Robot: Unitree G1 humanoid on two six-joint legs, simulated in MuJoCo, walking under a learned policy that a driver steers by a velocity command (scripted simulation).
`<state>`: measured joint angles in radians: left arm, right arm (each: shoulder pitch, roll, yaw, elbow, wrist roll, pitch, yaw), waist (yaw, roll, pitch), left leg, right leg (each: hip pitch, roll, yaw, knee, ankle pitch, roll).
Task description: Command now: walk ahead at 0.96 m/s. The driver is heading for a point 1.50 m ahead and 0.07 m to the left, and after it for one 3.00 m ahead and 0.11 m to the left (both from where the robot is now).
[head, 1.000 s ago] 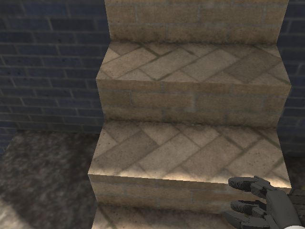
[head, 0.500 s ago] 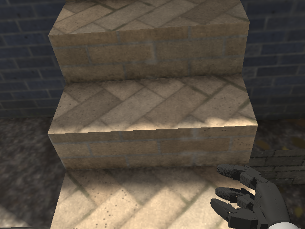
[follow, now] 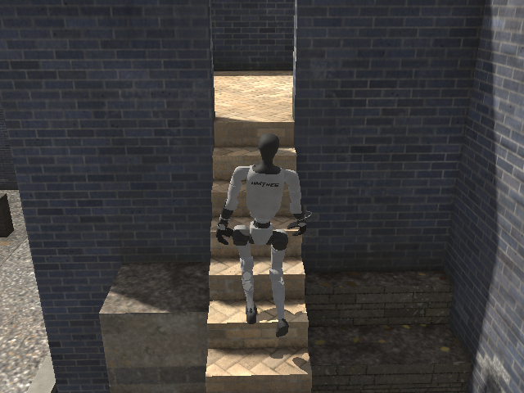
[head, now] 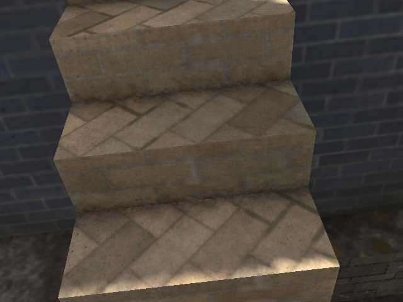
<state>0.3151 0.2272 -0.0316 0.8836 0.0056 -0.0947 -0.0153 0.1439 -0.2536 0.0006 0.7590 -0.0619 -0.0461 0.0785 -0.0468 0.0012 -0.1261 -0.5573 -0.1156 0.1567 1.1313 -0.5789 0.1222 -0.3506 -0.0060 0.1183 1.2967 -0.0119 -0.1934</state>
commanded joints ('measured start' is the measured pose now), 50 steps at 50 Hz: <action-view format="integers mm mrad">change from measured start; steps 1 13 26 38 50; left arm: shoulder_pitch -275 -729 -405 -121 -344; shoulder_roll -119 -191 -62 -32 30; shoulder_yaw -33 -122 -23 26 -23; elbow -270 -505 -220 -313 -479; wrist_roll -8 -11 65 -19 -29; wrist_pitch -80 -58 -24 -2 56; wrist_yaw -66 -66 64 -43 -56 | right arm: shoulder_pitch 46 473 184 325 131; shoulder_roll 156 78 39 -177 -5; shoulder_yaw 47 44 50 -19 78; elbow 108 264 -246 -60 -173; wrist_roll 5 59 64 41 -45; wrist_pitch -51 -50 -73 -46 -93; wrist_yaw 12 -62 75 -61 -151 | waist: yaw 87 -47 -280 30 66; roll -9 -13 109 507 32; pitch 209 198 73 -45 92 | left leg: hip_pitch -4 431 -249 281 274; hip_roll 289 304 106 203 443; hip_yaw -652 -363 -286 -1008 -423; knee -610 -932 795 -754 -633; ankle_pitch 28 481 38 -17 182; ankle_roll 118 69 -48 16 106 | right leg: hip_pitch -537 -1022 -209 -205 -709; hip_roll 99 -3 -180 156 38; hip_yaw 155 -211 -103 186 -45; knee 696 454 -993 296 492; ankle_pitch -93 -310 -89 -365 -364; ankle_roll -36 123 86 71 180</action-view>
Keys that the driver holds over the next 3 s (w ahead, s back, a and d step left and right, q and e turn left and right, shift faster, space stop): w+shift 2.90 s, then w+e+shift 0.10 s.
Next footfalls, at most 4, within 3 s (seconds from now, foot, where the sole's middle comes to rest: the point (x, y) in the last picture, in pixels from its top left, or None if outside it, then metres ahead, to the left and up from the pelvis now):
0.30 right None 0.22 -0.13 -0.49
0.70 left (121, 281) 0.48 0.22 -0.29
1.18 right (189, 236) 0.59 0.06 -0.29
1.52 left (69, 168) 0.61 0.29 -0.05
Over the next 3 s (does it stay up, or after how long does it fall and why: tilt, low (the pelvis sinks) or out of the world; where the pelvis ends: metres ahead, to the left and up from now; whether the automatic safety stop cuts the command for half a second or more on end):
stays up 0.97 0.31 0.70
